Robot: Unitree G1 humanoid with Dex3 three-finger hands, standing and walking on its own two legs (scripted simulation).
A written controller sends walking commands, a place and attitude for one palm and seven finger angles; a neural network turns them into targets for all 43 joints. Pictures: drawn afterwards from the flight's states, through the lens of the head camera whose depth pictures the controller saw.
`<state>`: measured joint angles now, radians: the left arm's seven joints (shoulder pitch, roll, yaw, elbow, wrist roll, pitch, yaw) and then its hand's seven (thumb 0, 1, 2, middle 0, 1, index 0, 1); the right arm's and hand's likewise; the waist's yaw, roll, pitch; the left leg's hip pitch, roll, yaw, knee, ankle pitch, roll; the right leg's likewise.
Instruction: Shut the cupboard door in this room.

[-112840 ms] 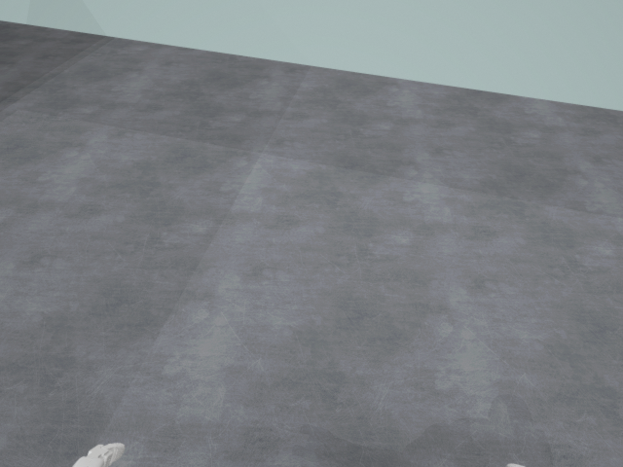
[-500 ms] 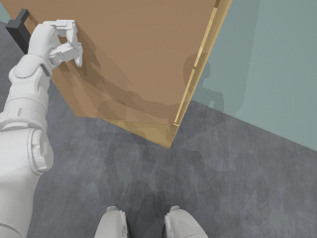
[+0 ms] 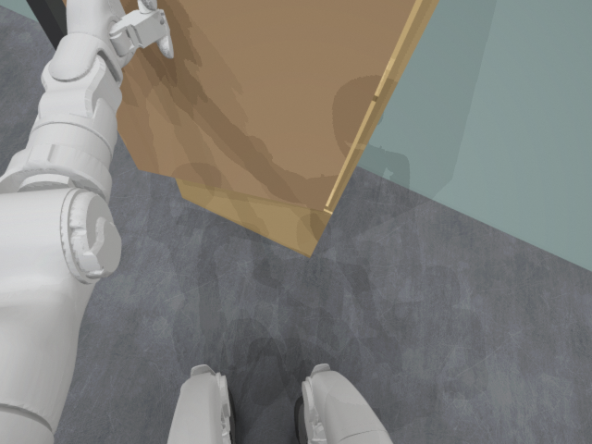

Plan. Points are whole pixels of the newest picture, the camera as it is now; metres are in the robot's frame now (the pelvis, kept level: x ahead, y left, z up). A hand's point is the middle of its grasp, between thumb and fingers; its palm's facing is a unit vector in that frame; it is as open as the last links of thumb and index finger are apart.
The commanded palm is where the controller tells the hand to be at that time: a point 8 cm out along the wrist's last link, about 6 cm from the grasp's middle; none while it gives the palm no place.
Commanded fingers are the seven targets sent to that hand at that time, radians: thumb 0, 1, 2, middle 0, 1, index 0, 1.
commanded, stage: pull the fist back off the door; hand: left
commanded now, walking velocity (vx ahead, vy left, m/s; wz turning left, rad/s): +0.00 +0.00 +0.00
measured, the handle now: out of the picture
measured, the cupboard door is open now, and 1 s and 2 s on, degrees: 14 11 11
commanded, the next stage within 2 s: draw the hand back to the body in 0.78 s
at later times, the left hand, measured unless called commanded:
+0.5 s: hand (171, 39) +0.56 +0.09 +0.14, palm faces +0.12 -0.99 -0.03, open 3.1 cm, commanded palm +0.51 +0.12 +0.14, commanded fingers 0.00 0.90 0.90 -1.30 -1.50 -1.30 -1.50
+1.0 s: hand (178, 74) +0.50 +0.08 +0.15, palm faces +0.14 -0.99 +0.00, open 3.1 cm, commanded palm +0.45 +0.13 +0.15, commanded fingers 0.00 0.90 0.90 -1.30 -1.50 -1.30 -1.50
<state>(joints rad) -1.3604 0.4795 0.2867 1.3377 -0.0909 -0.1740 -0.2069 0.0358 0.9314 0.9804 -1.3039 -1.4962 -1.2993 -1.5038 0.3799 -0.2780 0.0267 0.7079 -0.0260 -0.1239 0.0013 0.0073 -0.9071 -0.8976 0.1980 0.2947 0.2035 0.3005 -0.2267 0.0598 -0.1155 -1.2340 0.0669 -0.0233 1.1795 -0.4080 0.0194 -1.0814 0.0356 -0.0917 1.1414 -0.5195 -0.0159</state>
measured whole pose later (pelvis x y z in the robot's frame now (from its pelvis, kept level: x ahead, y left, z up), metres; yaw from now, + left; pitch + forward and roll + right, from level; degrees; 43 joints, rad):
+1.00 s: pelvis +0.03 -0.03 +0.05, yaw +1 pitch +15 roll +0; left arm -0.77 0.17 0.25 1.02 -0.06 -0.39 0.12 0.02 0.90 0.90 -1.30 -1.50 -1.30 -1.50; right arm 0.32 -0.23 -0.01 0.63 -0.02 0.02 0.05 0.01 -0.91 -0.90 0.20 0.29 0.20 0.30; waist -0.11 0.04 -0.13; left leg -0.79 0.06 0.03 0.90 -0.36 -0.02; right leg -0.70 0.03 -0.04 0.93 -0.50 -0.05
